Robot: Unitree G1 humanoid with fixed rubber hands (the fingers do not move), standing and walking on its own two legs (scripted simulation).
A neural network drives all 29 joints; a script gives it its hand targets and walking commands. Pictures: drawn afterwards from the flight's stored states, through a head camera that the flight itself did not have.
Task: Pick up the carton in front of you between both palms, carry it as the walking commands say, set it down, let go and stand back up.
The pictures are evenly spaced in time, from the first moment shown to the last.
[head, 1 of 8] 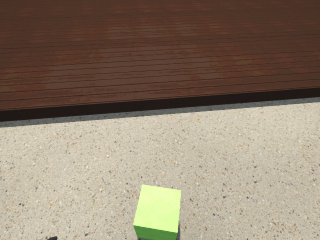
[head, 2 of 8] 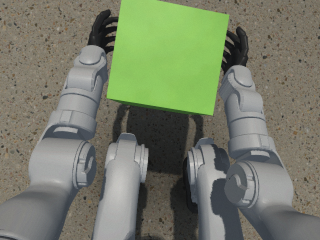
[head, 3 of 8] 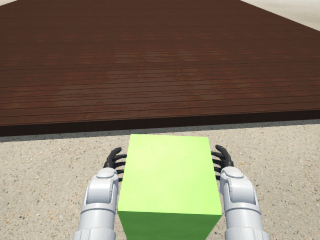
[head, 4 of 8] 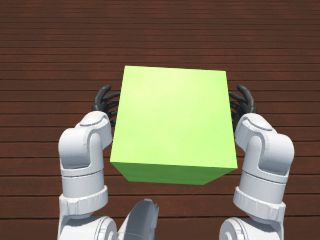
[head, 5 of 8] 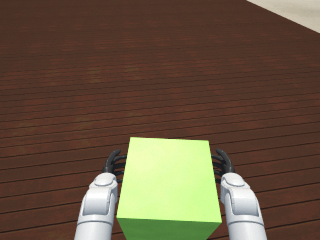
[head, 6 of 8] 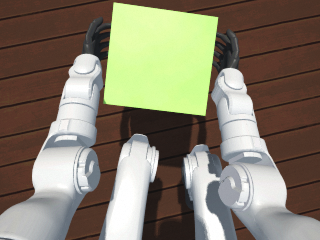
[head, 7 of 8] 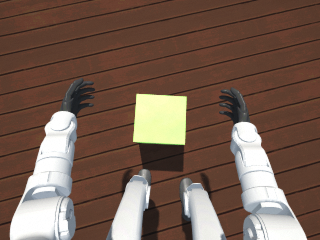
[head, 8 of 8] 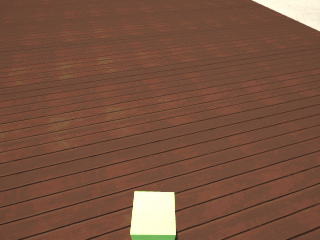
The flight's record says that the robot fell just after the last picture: no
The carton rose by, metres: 0.86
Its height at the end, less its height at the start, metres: +0.13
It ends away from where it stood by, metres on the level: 2.49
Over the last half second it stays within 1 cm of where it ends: yes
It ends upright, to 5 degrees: yes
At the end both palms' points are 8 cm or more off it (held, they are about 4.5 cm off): yes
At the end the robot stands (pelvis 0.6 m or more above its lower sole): yes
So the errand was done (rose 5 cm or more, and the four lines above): yes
